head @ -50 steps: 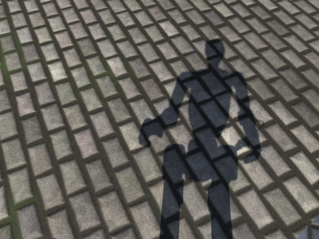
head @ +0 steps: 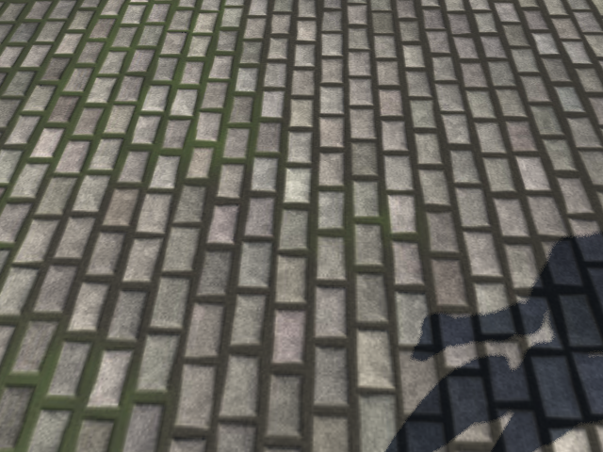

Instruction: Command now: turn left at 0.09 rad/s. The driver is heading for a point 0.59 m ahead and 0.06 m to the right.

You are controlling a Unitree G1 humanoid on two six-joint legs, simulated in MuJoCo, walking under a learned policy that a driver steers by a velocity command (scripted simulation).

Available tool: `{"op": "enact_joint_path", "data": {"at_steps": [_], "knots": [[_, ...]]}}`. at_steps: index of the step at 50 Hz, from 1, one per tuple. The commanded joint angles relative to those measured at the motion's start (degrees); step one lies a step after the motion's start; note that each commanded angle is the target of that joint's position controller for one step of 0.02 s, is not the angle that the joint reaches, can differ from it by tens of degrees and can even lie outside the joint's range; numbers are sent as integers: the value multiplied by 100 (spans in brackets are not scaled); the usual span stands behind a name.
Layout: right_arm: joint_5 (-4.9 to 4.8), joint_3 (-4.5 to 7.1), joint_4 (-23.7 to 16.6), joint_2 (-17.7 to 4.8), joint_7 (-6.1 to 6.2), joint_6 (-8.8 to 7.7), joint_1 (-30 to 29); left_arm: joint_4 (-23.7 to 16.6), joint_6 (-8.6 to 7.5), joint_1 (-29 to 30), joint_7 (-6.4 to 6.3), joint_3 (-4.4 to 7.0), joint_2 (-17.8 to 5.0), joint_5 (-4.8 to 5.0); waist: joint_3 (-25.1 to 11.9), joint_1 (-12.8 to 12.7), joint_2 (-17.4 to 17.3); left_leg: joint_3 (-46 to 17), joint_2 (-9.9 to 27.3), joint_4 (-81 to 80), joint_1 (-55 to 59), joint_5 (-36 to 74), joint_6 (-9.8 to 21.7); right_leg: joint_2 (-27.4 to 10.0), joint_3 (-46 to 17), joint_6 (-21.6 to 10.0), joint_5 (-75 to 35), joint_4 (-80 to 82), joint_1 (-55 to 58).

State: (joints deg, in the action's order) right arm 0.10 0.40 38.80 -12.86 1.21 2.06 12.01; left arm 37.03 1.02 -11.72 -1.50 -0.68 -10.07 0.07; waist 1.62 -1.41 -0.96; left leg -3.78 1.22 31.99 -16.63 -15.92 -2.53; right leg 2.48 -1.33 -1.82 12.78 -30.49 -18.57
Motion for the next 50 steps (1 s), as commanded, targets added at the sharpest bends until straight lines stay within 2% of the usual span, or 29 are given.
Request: {"op": "enact_joint_path", "data": {"at_steps": [1,2,3,4,6,9,17,18,19,20,22,24,26,27,28,29,30,31,32,33,34,36,39,42,43,45,47,49,50], "knots": [[149,214,-362,-823,28,-170,217,-212,-200,-77,100,186,-700,-40,-595,102,310,-576,541,-837,1422,1492,489,-841,-994,-430,496,632,-583],[113,263,-221,-936,21,-164,16,-224,-241,-248,139,133,-414,-74,-620,-226,-875,-640,613,-805,817,572,747,-325,-321,-170,691,604,-336],[78,175,-276,-480,-11,-185,-57,-182,-242,3,123,169,-561,-120,-523,1,-759,-603,435,-1026,343,-412,780,-261,-176,27,492,416,82],[115,113,-205,-289,-25,-210,-66,-150,-236,93,120,207,-613,-100,-366,21,-670,-531,335,-1057,170,-669,692,-242,-154,60,323,387,175],[93,135,-200,-386,-12,-269,-106,-76,-202,15,91,233,-652,-96,-157,47,-454,-428,231,-965,119,-296,585,-259,-190,13,133,456,123],[59,137,-81,-415,21,-325,127,31,-221,-118,96,244,-625,-77,-218,84,-200,-339,188,-781,317,428,571,-303,-225,-40,-209,497,172],[22,118,142,-387,31,-356,223,240,-140,-297,37,272,-697,-76,-325,82,53,-219,111,-701,476,1234,580,-364,-224,32,-854,399,480],[18,118,236,-376,31,-349,362,317,-124,-411,30,264,-658,-74,-447,95,7,-204,77,-777,546,681,610,-268,-114,31,-382,330,520],[-17,168,296,-508,33,-326,457,366,-111,-446,25,283,-683,-43,-335,139,-143,-322,101,-900,533,-303,731,-79,82,16,461,90,292],[-53,233,336,-689,35,-307,588,351,-123,-367,24,305,-718,-17,-95,243,-376,-735,333,-1175,510,-1582,953,53,242,12,1168,-270,-192],[-92,330,390,-1005,37,-324,815,170,-250,-52,50,308,-699,68,405,383,-836,-2054,1247,-1910,434,-3095,1520,-16,370,-56,1361,-1028,-1038],[-110,346,432,-1035,34,-407,743,126,-416,-4,114,313,-684,103,635,304,-860,-2432,1567,-2038,243,-2793,1721,-275,132,-248,1316,-1300,-1133],[-188,312,354,-936,-29,-449,248,250,-559,-402,198,312,-656,128,547,-67,-837,-1783,1303,-1818,-142,-2127,1493,-335,181,-477,1201,-372,-216],[-213,275,290,-838,-69,-454,-30,501,-600,-924,215,352,-690,102,413,-349,-696,-1215,920,-1517,-746,-1758,1260,-167,314,-495,667,236,947],[-179,209,218,-612,-100,-502,-195,706,-613,-1456,208,457,-951,43,191,-524,-270,-613,474,-601,-1367,-1072,991,-395,-198,-518,367,434,1952],[-150,102,-13,-281,-107,-603,-330,742,-635,-2082,196,628,-1613,17,-118,-673,1286,347,-339,1418,-2318,-670,514,-1592,-2357,-1062,1578,1487,2726],[-184,178,-127,-569,-73,-708,-369,692,-681,-2261,231,621,-1655,-28,-193,-667,1641,-10,-441,2757,-2945,-1405,410,-2354,-4094,-1615,1922,2114,2804],[-250,235,-41,-718,-112,-773,-144,591,-726,-1865,205,501,-1277,-52,111,-396,1037,-251,-117,3640,-3332,-1209,475,-2408,-3845,-1638,1846,2052,2668],[-271,218,61,-682,-163,-808,-29,527,-741,-1614,195,434,-1084,-50,205,-247,700,-264,87,3912,-3466,-702,595,-2181,-3201,-1478,1670,2011,2575],[-215,226,80,-663,-189,-841,-47,487,-732,-1417,208,421,-1082,-30,257,-159,395,-180,253,3820,-3518,-198,656,-1971,-2660,-1309,1211,2093,2470],[-163,260,71,-694,-214,-843,-143,506,-715,-1336,231,360,-946,-38,307,-109,319,-111,384,3665,-3427,177,671,-1797,-2173,-1149,480,2169,2356],[-152,247,63,-559,-300,-814,-153,643,-659,-1546,262,289,-764,-48,256,-101,521,127,432,3491,-3279,519,636,-1533,-1445,-1025,-793,2225,2246],[-106,185,-129,-390,-344,-789,-660,756,-619,-1733,218,287,-843,-25,339,-200,446,429,431,2577,-3318,894,492,-1327,-767,-989,-1919,2293,2079],[-124,72,-417,-191,-384,-833,-1490,815,-608,-1871,143,309,-1035,7,515,-413,502,746,221,1065,-2581,1653,380,-1166,-408,-894,-1893,2581,1543],[-148,69,-461,-216,-408,-841,-1645,845,-620,-1940,140,333,-1120,18,585,-449,520,793,165,709,-2379,1806,378,-1207,-394,-911,-1839,2668,1515],[-180,87,-542,-329,-450,-859,-1853,923,-626,-2006,126,364,-1219,71,673,-429,568,734,81,133,-2138,2023,442,-1337,-385,-900,-1881,2693,1721],[-177,148,-614,-515,-485,-888,-1902,969,-608,-1939,122,400,-1299,106,587,-272,644,654,-31,-225,-1907,2018,583,-1498,-333,-804,-2696,2457,2170],[-157,268,-559,-796,-455,-874,-1531,977,-545,-1803,100,453,-1427,67,111,77,874,698,-267,-274,-1296,1675,770,-1576,-256,-643,-4540,1747,2655],[-157,360,-424,-982,-411,-846,-1008,957,-480,-1716,84,467,-1438,19,-314,366,1013,771,-415,-266,-669,1504,897,-1541,-199,-555,-5479,1077,2794]]}}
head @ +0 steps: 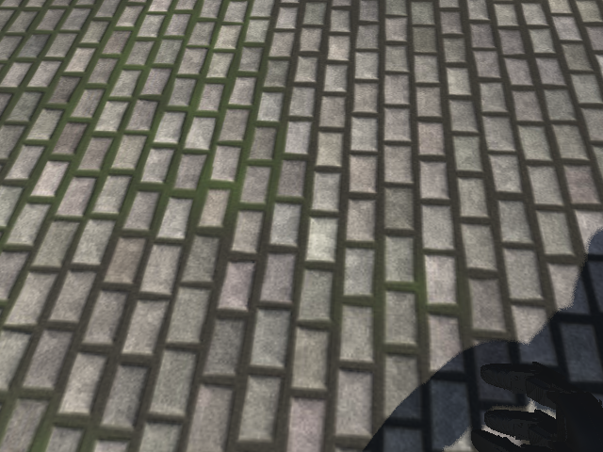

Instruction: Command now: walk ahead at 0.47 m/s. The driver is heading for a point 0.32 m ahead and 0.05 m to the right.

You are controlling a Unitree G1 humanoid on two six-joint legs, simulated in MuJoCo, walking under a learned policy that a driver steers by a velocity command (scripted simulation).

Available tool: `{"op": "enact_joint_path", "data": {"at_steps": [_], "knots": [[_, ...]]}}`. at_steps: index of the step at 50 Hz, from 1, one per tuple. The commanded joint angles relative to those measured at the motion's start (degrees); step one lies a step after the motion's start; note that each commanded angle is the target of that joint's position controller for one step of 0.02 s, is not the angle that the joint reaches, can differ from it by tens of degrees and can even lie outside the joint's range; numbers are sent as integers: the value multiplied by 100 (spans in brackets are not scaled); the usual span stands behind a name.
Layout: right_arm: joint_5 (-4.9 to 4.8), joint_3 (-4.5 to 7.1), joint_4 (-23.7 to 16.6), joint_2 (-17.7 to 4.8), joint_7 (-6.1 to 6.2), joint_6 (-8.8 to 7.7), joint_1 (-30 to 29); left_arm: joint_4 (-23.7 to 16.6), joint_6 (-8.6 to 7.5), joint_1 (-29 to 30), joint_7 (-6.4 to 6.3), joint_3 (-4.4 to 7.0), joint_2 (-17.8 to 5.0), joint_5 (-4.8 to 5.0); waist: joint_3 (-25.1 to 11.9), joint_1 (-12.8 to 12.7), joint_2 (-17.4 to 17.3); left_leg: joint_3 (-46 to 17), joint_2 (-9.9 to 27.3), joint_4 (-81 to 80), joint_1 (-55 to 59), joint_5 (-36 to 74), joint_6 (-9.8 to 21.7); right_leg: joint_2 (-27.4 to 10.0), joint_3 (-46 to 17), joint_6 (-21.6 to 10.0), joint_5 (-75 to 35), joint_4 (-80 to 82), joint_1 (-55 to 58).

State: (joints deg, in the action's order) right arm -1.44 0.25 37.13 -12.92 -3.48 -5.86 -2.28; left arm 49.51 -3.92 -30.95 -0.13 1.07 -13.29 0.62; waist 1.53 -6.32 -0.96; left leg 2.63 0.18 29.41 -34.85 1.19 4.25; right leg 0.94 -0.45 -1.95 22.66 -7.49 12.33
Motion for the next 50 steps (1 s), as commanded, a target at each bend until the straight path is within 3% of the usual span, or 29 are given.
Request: {"op": "enact_joint_path", "data": {"at_steps": [1,2,3,4,5,6,7,8,10,12,15,19,21,23,24,25,26,27,28,30,31,34,36,38,39,40,42,45,50], "knots": [[-14,492,-10,-1183,126,-10,1333,-344,81,347,-56,285,-1112,-75,-869,1334,981,193,-347,-134,2376,-38,377,-1178,-103,-380,-6796,-2340,-619],[84,566,198,-1444,215,40,2385,-502,93,379,-74,221,-976,-150,-1661,1704,666,-790,568,264,4372,-196,701,-1024,-179,-264,-5243,-3910,-2040],[188,658,305,-1842,203,5,2786,-564,15,-587,15,-55,4,-145,-2652,1092,-1116,-3725,2216,0,6523,-1238,1801,191,-302,120,-250,-6354,-4385],[163,533,344,-1252,233,4,2744,-436,-99,-339,34,22,-417,45,-2820,1334,-987,-4849,2315,-1083,6118,-2279,1714,239,-1001,51,763,-7297,-4959],[97,453,292,-983,280,18,2192,-727,-157,530,44,183,-925,237,-1544,1278,-683,-3742,2051,-1294,5051,-2421,1289,-121,-891,-14,309,-7402,-5352],[99,400,281,-858,296,14,1762,-878,-189,949,14,179,-949,236,-969,1056,-163,-2929,1891,-1456,4031,-1863,1077,-430,-715,-40,-242,-7133,-5202],[170,350,304,-734,279,-19,1520,-932,-173,1218,-30,198,-907,132,-537,884,69,-2390,1680,-1640,3205,-818,1030,-554,-594,5,-429,-6942,-4965],[255,328,351,-672,268,-76,1412,-907,-105,1043,-45,220,-832,90,-439,612,-157,-1859,1485,-1755,2699,35,1006,-705,-603,39,-500,-6800,-4571],[247,312,493,-599,228,-166,1305,-805,33,738,-67,193,-589,60,-358,359,-250,-1177,1266,-1874,2163,1403,1039,-741,-499,155,-442,-6418,-4199],[235,335,622,-759,214,-220,1223,-843,97,828,-88,171,-500,-5,-158,253,-264,-685,1185,-1890,1791,2478,1075,-714,-350,335,-635,-5726,-4238],[213,363,716,-934,265,-138,1202,-987,84,1378,-63,95,-359,-115,-272,393,-271,-88,833,-1791,1660,2631,894,-666,-117,397,-1704,-4203,-3856],[132,390,938,-1148,317,38,1602,-1180,78,2076,12,116,-506,-78,-477,742,-226,-309,1070,-1528,2352,2044,793,-527,-175,332,-2430,-3081,-3696],[84,398,1019,-1175,331,126,1594,-1292,77,2229,32,179,-667,-112,-507,735,-297,-478,1204,-1150,2652,1803,681,-459,-222,190,-2145,-2725,-3659],[14,361,1066,-1059,350,201,1517,-1229,59,1970,33,256,-764,-170,-621,538,-210,-497,1003,-527,2692,1185,410,-278,-64,-8,-2504,-1939,-3040],[94,298,1126,-863,354,198,1814,-1188,50,1796,-15,337,-1013,-201,-765,588,77,-372,646,-42,2541,646,136,-506,-284,-144,-3987,-1703,-2422],[283,198,1132,-601,343,139,2283,-1278,72,1651,-64,391,-1352,-276,-1250,798,818,-125,192,818,1827,-1056,-183,-1391,-1076,-566,-6043,-2119,-1303],[228,83,1286,-293,358,174,2722,-1234,135,1609,-79,276,-937,-301,-1668,812,1619,-215,-35,1543,1230,-2973,-475,-2077,-1962,-1363,-5951,-1971,-860],[155,151,1266,-633,370,286,2370,-1202,172,1502,-36,162,-513,-232,-1611,583,1402,-481,54,2057,1032,-3922,-622,-2033,-2230,-1479,-5131,-1706,-1043],[103,210,1195,-779,388,392,2083,-1135,186,1583,1,143,-507,-190,-1398,574,1145,-584,135,2323,777,-3984,-672,-1905,-2176,-1358,-4238,-1556,-1221],[145,277,1207,-807,482,609,1830,-1181,214,2090,4,220,-760,-166,-982,697,685,-671,337,2284,859,-3487,-766,-1765,-1984,-1128,-2831,-1203,-2047],[146,278,1223,-747,516,673,1804,-1204,229,2345,-22,239,-800,-193,-851,799,755,-641,369,2010,1149,-3215,-790,-1627,-1791,-1013,-2445,-1069,-2504],[161,247,1440,-520,555,696,2020,-1125,271,2561,-70,237,-683,-223,-837,895,878,-360,205,1133,2018,-2248,-771,-1210,-1144,-876,-1816,-971,-3100],[206,242,1533,-453,539,683,2061,-1012,286,2573,-84,215,-574,-146,-789,957,854,-219,114,266,2527,-1385,-660,-1015,-913,-714,-906,-1052,-3302],[332,254,1454,-641,537,678,1881,-799,270,2245,-73,167,-403,-140,-485,829,582,-530,406,-312,2664,-1070,-435,-730,-768,-239,306,-1124,-3538],[266,316,1420,-940,569,678,1783,-786,255,2145,-56,194,-454,-172,-231,635,175,-649,590,-372,2306,-1534,-290,-469,-572,-58,418,-1258,-3496],[193,342,1508,-930,563,658,1644,-767,256,2150,-84,209,-418,-176,-44,568,-359,-689,494,-567,1563,-2556,-179,-217,-239,83,-60,-1471,-3038],[238,254,1529,-603,558,541,1460,-696,262,2242,-142,242,-446,-149,-10,562,-428,-699,459,-829,1166,-2576,-301,-236,-186,52,-789,-1808,-2459],[192,249,1664,-602,543,408,1587,-514,295,2095,-162,262,-412,-152,-111,603,-262,-605,388,-668,1493,-1841,-394,-257,-189,-35,-1540,-1916,-2342],[165,245,1867,-589,557,416,1783,-263,322,2060,-159,293,-402,-106,-209,682,-34,-514,314,-522,1806,-1201,-372,-270,-162,-19,-2225,-1996,-2210]]}}
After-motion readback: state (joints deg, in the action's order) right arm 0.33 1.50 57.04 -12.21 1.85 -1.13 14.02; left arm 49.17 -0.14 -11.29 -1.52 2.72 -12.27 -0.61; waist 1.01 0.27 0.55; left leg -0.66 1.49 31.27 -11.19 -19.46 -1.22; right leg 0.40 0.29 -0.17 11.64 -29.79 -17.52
